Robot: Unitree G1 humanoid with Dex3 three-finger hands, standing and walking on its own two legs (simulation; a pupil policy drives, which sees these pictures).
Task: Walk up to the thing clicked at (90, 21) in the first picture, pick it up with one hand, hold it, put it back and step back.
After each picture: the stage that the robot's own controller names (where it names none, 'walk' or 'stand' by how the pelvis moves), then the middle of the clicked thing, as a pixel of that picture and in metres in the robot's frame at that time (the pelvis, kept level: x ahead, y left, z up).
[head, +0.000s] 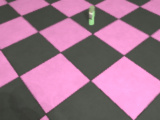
stand; (91, 15) +1.84 -0.15 -0.66
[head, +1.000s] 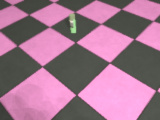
walk; (72, 23) +1.70 +0.15 -0.63
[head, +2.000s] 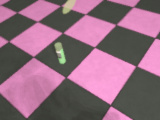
walk; (60, 53) +1.16 +0.30 -0.65
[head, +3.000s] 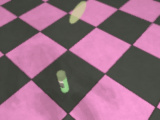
walk; (63, 82) +0.75 +0.23 -0.65
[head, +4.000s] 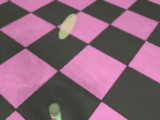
walk; (55, 115) +0.49 +0.17 -0.64
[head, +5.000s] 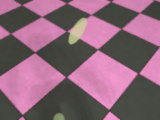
stand; out of the picture +0.43 +0.18 -0.65
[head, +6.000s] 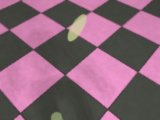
stand; out of the picture +0.41 +0.19 -0.64
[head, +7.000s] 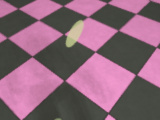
stand; out of the picture +0.40 +0.19 -0.66
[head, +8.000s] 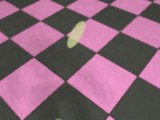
stand; out of the picture +0.40 +0.19 -0.66
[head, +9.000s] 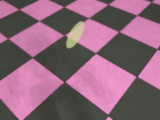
stand; out of the picture +0.40 +0.19 -0.66
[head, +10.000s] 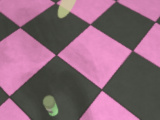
go down; (51, 106) +0.42 +0.19 -0.59
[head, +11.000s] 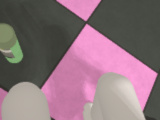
go down; (9, 46) +0.48 +0.24 -0.23
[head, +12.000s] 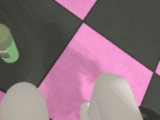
close in; (5, 46) +0.47 +0.25 -0.24
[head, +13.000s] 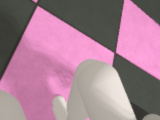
close; out of the picture +0.45 +0.29 -0.16
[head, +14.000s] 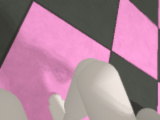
lift; out of the picture +0.43 +0.30 -0.16
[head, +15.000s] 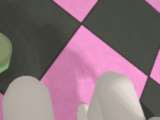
lift; out of the picture +0.36 +0.26 -0.08
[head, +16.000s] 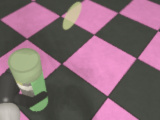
hold; (32, 85) +0.32 +0.16 +0.07
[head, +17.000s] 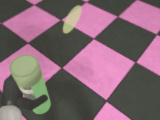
hold; (34, 89) +0.31 +0.17 +0.04
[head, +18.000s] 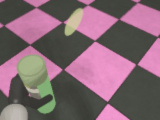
hold; (40, 88) +0.32 +0.16 +0.04
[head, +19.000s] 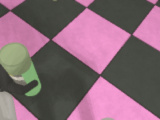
crouch; (24, 74) +0.37 +0.19 -0.01
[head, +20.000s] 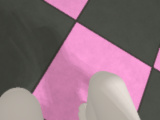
lower; out of the picture +0.48 +0.27 -0.06
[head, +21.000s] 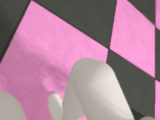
lower; out of the picture +0.44 +0.31 -0.17
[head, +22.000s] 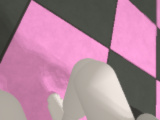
lower; out of the picture +0.44 +0.31 -0.17
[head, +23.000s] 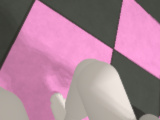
lower; out of the picture +0.44 +0.31 -0.16
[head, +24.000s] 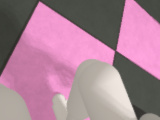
lower; out of the picture +0.43 +0.31 -0.16
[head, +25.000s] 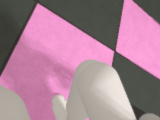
open; out of the picture +0.43 +0.30 -0.16
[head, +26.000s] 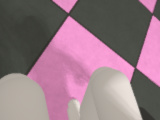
stand; out of the picture +0.43 +0.28 -0.19
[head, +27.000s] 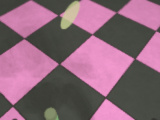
stand; (52, 119) +0.40 +0.18 -0.56
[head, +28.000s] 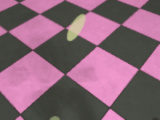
stand; out of the picture +0.40 +0.19 -0.60
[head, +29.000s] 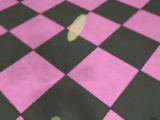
stand; out of the picture +0.39 +0.18 -0.60
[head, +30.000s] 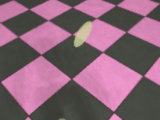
stand; out of the picture +0.41 +0.18 -0.66
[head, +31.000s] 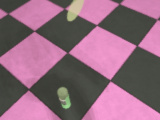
walk; (64, 98) +0.52 +0.17 -0.63
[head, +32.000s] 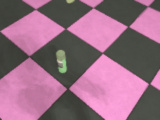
walk; (61, 62) +0.83 +0.14 -0.63
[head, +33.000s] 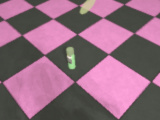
stand; (71, 58) +1.06 +0.16 -0.64
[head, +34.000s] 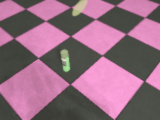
stand; (65, 61) +1.05 +0.17 -0.66
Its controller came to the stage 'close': yes
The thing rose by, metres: 0.68
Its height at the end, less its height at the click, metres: +0.00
